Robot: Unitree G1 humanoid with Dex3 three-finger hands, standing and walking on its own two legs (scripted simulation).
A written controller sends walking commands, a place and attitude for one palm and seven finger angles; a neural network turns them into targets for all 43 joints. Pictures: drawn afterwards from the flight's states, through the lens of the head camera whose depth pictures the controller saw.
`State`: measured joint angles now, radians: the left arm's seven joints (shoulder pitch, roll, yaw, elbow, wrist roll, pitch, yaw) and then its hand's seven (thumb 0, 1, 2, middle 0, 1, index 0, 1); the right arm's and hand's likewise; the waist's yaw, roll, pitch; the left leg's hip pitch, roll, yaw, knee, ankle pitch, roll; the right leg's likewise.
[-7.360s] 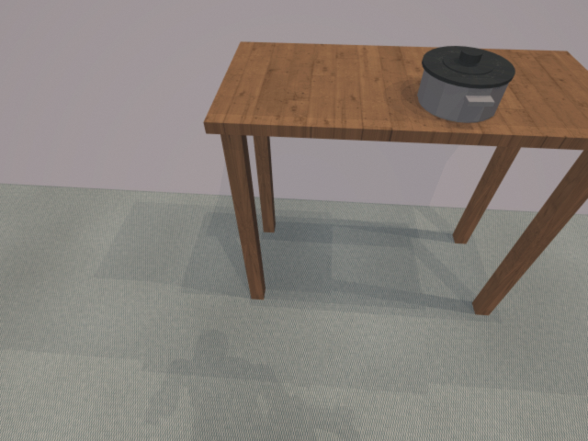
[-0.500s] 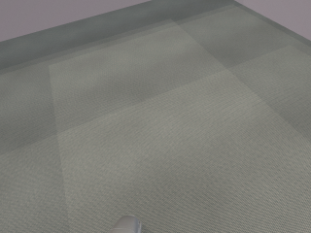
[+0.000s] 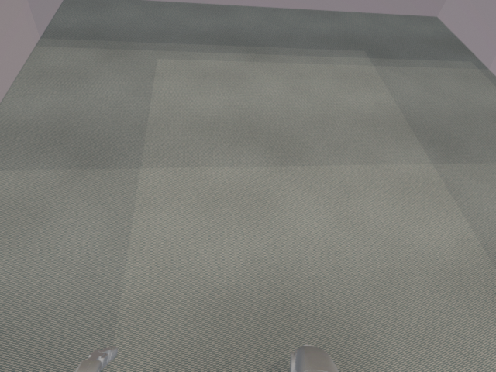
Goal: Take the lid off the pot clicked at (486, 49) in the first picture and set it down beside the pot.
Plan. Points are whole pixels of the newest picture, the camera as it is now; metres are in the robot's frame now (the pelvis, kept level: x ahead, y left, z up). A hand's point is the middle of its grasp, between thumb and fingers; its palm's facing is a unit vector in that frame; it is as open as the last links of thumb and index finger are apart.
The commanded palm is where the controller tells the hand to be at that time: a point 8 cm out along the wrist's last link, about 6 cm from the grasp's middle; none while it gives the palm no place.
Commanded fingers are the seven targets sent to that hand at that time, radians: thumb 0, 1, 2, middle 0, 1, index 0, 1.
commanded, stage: turn to face it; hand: left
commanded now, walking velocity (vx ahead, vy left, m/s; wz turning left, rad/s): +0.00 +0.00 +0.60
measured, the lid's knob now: out of the picture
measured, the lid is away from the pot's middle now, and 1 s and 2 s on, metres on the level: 0.01 0.01 0.01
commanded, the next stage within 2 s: none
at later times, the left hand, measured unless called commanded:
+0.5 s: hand out of the picture +0.09 +0.17 -0.14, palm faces +0.27 -0.92 -0.29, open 7.4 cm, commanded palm none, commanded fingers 0.00 0.90 0.90 -0.20 -0.30 -0.20 -0.30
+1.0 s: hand out of the picture -0.11 +0.23 -0.18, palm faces +0.62 -0.75 -0.24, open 7.4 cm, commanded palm none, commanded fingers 0.00 0.90 0.90 -0.20 -0.30 -0.20 -0.30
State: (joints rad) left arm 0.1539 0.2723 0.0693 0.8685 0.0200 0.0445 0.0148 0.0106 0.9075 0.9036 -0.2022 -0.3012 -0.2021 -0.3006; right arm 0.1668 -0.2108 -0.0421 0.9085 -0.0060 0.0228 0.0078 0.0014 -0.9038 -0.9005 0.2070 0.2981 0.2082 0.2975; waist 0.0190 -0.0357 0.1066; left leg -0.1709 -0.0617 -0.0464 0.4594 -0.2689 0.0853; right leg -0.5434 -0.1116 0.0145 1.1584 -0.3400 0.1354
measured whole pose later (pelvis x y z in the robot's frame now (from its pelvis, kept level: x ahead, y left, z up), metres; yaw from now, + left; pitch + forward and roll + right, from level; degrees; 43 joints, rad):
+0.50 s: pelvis +0.02 -0.05 +0.00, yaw +19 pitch -1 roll +2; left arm 0.14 0.18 0.02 0.85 0.01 0.01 0.02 0.01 0.90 0.90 -0.21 -0.30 -0.21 -0.30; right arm 0.27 -0.28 -0.10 0.96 -0.02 0.08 0.02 0.00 -0.91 -0.90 0.20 0.30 0.20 0.30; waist -0.06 0.06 0.08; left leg -0.50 -0.02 -0.05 1.21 -0.40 -0.06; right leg -0.20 -0.07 -0.10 0.51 -0.29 -0.01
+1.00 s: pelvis -0.02 +0.02 +0.00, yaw +36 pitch -1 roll -3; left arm 0.23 0.29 0.08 0.92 0.02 0.06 0.01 0.01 0.91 0.90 -0.20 -0.30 -0.20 -0.30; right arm 0.13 -0.22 -0.04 0.88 -0.01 0.02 0.01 0.00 -0.91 -0.90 0.21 0.30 0.21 0.30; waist 0.03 -0.04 0.10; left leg -0.25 -0.05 -0.01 0.50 -0.23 0.09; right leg -0.50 -0.11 -0.02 1.19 -0.36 0.11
